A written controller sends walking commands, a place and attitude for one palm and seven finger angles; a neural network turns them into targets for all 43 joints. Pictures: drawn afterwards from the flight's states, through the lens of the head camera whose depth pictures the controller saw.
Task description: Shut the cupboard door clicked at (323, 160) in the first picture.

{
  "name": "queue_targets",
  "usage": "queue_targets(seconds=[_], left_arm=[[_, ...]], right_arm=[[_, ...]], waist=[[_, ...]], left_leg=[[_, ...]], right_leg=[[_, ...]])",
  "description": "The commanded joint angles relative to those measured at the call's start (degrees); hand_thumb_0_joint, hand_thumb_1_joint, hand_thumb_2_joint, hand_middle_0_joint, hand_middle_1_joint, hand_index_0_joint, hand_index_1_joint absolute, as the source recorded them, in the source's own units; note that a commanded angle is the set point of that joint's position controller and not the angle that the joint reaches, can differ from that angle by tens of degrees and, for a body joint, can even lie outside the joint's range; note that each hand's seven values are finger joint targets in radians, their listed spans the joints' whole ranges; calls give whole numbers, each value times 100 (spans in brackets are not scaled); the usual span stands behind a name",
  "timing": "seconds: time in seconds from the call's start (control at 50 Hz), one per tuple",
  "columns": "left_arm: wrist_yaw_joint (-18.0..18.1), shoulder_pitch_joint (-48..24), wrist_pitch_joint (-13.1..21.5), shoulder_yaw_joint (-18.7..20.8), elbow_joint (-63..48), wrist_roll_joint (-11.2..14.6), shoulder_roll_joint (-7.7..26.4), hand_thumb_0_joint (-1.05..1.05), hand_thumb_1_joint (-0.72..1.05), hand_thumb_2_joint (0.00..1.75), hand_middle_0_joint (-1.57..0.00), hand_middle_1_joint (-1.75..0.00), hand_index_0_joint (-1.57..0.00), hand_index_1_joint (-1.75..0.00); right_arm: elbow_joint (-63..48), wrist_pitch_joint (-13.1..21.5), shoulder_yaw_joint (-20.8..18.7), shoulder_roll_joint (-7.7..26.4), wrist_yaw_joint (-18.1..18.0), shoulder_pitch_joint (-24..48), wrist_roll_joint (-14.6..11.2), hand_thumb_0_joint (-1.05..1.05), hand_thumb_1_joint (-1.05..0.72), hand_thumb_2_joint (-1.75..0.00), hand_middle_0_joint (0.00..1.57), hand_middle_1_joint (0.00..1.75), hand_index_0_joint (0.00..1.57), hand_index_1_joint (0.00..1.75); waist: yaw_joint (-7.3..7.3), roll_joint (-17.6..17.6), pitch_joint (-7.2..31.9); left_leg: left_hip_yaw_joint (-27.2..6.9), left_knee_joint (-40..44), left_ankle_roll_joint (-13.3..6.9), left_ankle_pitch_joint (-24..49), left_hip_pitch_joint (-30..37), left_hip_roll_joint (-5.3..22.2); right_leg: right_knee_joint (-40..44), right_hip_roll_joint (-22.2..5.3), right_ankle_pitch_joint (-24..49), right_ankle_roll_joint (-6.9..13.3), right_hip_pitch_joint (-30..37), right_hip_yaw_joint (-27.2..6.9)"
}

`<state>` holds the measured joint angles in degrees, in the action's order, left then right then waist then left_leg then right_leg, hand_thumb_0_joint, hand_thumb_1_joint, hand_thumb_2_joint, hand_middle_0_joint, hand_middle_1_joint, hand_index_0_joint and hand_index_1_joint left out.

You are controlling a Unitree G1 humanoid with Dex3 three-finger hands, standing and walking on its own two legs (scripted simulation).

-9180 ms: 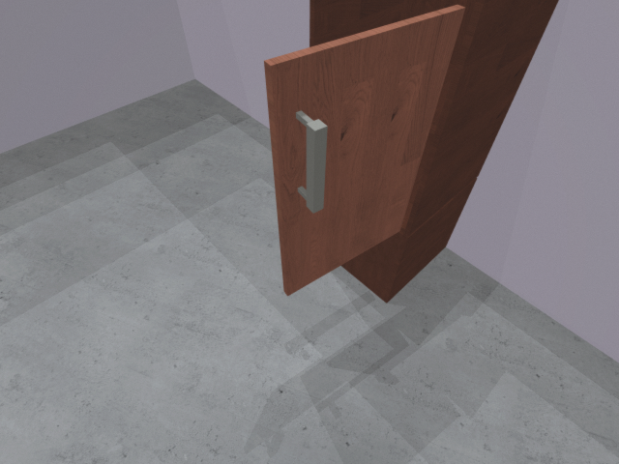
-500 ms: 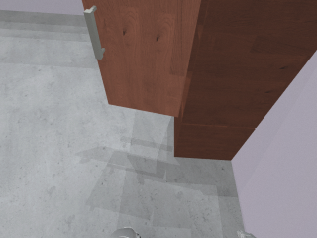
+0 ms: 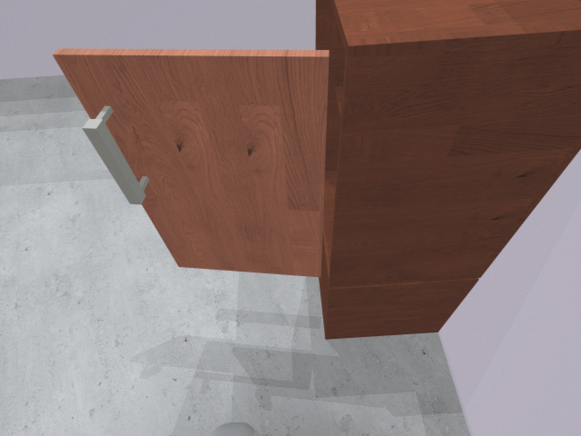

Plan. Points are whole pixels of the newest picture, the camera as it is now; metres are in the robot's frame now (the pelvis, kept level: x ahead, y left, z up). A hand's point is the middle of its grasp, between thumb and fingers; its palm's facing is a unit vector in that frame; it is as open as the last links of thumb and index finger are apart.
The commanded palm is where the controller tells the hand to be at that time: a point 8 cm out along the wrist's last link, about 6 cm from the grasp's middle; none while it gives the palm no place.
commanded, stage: come to a stop and stand still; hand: left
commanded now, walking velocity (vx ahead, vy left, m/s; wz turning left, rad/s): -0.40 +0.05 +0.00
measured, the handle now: (122, 158) +0.53 +0.31 +0.07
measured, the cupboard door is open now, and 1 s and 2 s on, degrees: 81 81 81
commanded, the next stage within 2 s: look again from close up in 0.92 s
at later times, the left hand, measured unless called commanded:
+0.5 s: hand out of the picture +0.11 +0.26 -0.19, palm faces +0.02 -0.97 -0.23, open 7.4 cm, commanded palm none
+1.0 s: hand out of the picture +0.04 +0.19 -0.18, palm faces +0.00 -0.98 -0.18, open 7.3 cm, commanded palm none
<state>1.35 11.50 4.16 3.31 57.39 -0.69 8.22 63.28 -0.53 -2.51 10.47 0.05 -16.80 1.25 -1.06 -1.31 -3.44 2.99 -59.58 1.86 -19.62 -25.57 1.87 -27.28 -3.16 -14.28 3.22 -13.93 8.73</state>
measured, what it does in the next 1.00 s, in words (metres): steps on the spot: left foot, then right foot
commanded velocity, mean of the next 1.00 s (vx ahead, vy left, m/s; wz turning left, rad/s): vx -0.10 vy -0.05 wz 0.00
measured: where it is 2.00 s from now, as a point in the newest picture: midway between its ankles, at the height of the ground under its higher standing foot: outside the picture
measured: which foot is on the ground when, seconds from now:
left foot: up 0.00-0.22, down 0.24-0.62, up 0.64-0.80, down 0.82-1.00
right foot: down 0.00-0.24, up 0.26-0.60, down 0.62-1.00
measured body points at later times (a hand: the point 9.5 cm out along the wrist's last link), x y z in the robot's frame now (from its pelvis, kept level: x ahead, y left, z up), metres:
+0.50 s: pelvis +0.05 +0.06 -0.01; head +0.09 +0.07 +0.43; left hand +0.11 +0.31 -0.17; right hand +0.15 -0.18 -0.15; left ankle +0.14 +0.17 -0.74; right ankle -0.02 -0.07 -0.67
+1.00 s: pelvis +0.02 +0.01 +0.00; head +0.04 +0.02 +0.45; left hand +0.04 +0.24 -0.17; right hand +0.00 -0.20 -0.16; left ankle +0.05 +0.14 -0.74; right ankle -0.01 -0.09 -0.74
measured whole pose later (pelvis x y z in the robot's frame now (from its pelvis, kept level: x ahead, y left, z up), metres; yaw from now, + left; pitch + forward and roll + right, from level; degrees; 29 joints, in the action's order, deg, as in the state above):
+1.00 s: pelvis +0.02 +0.01 +0.00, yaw -1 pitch -1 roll +0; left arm 1.4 13.2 -0.6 0.9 64.5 0.0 9.2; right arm 66.4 -1.3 -1.2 7.6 -2.0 -15.9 0.7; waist -0.7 0.6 -2.6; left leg 1.5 -25.9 1.0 -12.0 -13.3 1.9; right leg -25.1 -0.5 -16.6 0.7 -7.9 4.1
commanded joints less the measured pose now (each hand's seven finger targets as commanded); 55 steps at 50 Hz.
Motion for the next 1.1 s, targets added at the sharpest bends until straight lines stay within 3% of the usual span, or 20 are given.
queue_targets(seconds=[0.0, 0.16, 0.18, 0.2, 0.22, 0.24, 0.28, 0.34, 0.38, 0.54, 0.56, 0.58, 0.6, 0.62, 0.74, 0.78, 0.86, 0.98, 1.0, 1.08], left_arm=[[14, 600, 35, 46, 92, -39, 689, 0, 90, 90, -20, -30, -20, -30], [120, 398, -400, 162, 88, -39, 1192, 0, 90, 90, -20, -30, -20, -30], [128, 552, -444, 119, 47, -8, 1042, 0, 90, 90, -20, -30, -20, -30], [148, 881, -496, 64, 21, 26, 768, 0, 90, 90, -20, -30, -20, -30], [204, 947, -518, -3, -63, 47, 581, 0, 90, 90, -20, -30, -20, -30], [210, 841, -589, 11, -149, 46, 595, 0, 90, 90, -20, -30, -20, -30], [206, 571, -659, 107, -90, 30, 698, 0, 90, 90, -20, -30, -20, -30], [79, 605, -715, 173, -115, 32, 740, 0, 90, 90, -20, -30, -20, -30], [15, 578, -763, 187, -170, -12, 714, 0, 90, 90, -20, -30, -20, -30], [-94, 957, -673, 89, -179, -37, 596, 0, 90, 90, -20, -30, -20, -30], [-75, 1198, -662, 118, -96, -62, 732, 0, 90, 90, -20, -30, -20, -30], [-39, 1172, -625, 151, -145, -119, 1028, 0, 90, 90, -20, -30, -20, -30], [-17, 723, -587, 175, -271, -129, 1393, 0, 90, 90, -20, -30, -20, -30], [17, 229, -524, 107, -418, -110, 1359, 0, 90, 90, -20, -30, -20, -30], [37, 130, -323, -63, 12, -18, 912, 0, 90, 90, -20, -30, -20, -30], [25, 464, -306, -123, 184, 70, 727, 0, 90, 90, -20, -30, -20, -30], [34, 384, -430, -137, 427, 69, 671, 0, 90, 90, -20, -30, -20, -30], [16, 424, -394, -164, 623, 54, 600, 0, 90, 90, -20, -30, -20, -30], [85, 445, -267, -248, 37, -43, 1459, 0, 90, 90, -20, -30, -20, -30], [165, 658, -240, -160, -96, -60, 919, 0, 90, 90, -20, -30, -20, -30]], right_arm=[[-245, 31, 19, -66, -6, -197, -57, 0, -90, -90, 20, 30, 20, 30], [-470, -121, -144, 359, -59, 148, -65, 0, -90, -90, 20, 30, 20, 30], [-433, -82, -193, 591, -72, 5, -37, 0, -90, -90, 20, 30, 20, 30], [-460, -42, -279, 1029, -99, -204, -19, 0, -90, -90, 20, 30, 20, 30], [-443, -55, -333, 1247, -148, -554, -15, 0, -90, -90, 20, 30, 20, 30], [-503, -46, -298, 1332, -228, -366, -20, 0, -90, -90, 20, 30, 20, 30], [-683, -61, -271, 1145, -319, 159, -2, 0, -90, -90, 20, 30, 20, 30], [-854, -36, -234, 994, -371, 590, 27, 0, -90, -90, 20, 30, 20, 30], [-853, -23, -255, 988, -357, 631, 28, 0, -90, -90, 20, 30, 20, 30], [-843, -106, -373, 1216, -173, 594, 52, 0, -90, -90, 20, 30, 20, 30], [-881, -142, -377, 1051, -144, 619, 24, 0, -90, -90, 20, 30, 20, 30], [-950, -183, -337, 745, -113, 637, -18, 0, -90, -90, 20, 30, 20, 30], [-1044, -201, -237, 354, -48, 679, -41, 0, -90, -90, 20, 30, 20, 30], [-1086, -220, -218, 436, -18, 914, -31, 0, -90, -90, 20, 30, 20, 30], [-458, -81, -71, 213, -101, 211, -53, 0, -90, -90, 20, 30, 20, 30], [-260, 89, -24, 452, -171, 42, -36, 0, -90, -90, 20, 30, 20, 30], [-8, 89, 24, 463, -248, 81, -50, 0, -90, -90, 20, 30, 20, 30], [103, 14, 34, 274, -218, -99, -30, 0, -90, -90, 20, 30, 20, 30], [-511, 148, 84, 696, -164, -151, 32, 0, -90, -90, 20, 30, 20, 30], [-744, 138, -46, 327, -178, -78, 21, 0, -90, -90, 20, 30, 20, 30]], waist=[[123, 754, 551], [27, 1182, 238], [28, 468, 524], [15, -793, 899], [-203, -1249, 1134], [-158, -1119, 1191], [-100, -1567, 987], [76, -536, 999], [52, -617, 930], [162, -861, 756], [228, -472, 619], [232, 524, 348], [136, 1452, 2], [156, 1363, -66], [-47, 810, 196], [94, 10, 699], [142, -671, 239], [76, 174, -163], [1, -364, -339], [37, 1000, 405]], left_leg=[[27, 885, 238, 298, -176, 150], [270, 3113, 96, 1447, 957, -99], [-40, 3330, -85, 3213, 1662, 398], [-1323, 3240, -650, 5511, 2343, 1558], [-1491, 3544, -1224, 6546, 2131, 2231], [-1554, 3539, -1473, 6176, 1775, 2353], [-1576, 3681, -1455, 5121, 1322, 2175], [-1182, 3684, -1334, 3756, 1311, 1867], [-1174, 3954, -1252, 2687, 1255, 1845], [-919, 4345, -710, -81, 460, 1343], [-658, 4128, -471, -555, 76, 1013], [-302, 3248, -169, -779, -225, 441], [125, 2439, 52, -668, -204, -36], [-129, 1688, -36, -642, 167, -22], [-55, 3007, 4, 467, 1038, -50], [-594, 3520, -212, 2738, 1871, 518], [-733, 3811, -291, 2001, 1299, 603], [-484, 3965, -149, 747, 1322, 307], [-660, 3855, -248, 1494, 1541, 202], [-319, 2767, -198, 722, 944, 106]], right_leg=[[818, -1356, 4909, 335, 927, -531], [-255, -1115, 3399, 109, 461, -392], [-705, -806, 2141, -129, 109, -259], [-1477, -261, -357, -431, -622, -36], [-2981, 223, -2726, -436, -455, -327], [-4020, 325, -2827, -399, -670, -793], [-4744, 259, -2316, -442, -1181, -1285], [-4637, 214, -1609, -540, -1312, -1202], [-4213, 173, -1434, -567, -1299, -1105], [-311, 311, -713, -327, 589, -253], [327, 188, -502, -238, 946, -406], [1223, -599, -1268, 98, 620, -1552], [1915, -1523, -2146, 494, -220, -2391], [2020, -1673, -1988, 656, -928, -2491], [398, -869, 2098, 279, 215, -1180], [57, -446, 1747, -143, 258, -972], [508, -259, 466, -240, 536, -900], [1100, -365, -319, -133, 190, -1116], [649, -70, -84, -58, 230, -1169], [854, -631, 43, 75, 114, -1547]])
